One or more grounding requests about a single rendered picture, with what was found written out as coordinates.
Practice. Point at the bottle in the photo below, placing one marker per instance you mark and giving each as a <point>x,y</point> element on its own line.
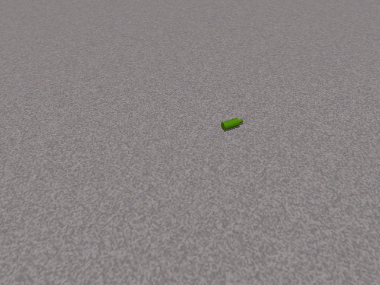
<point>231,123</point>

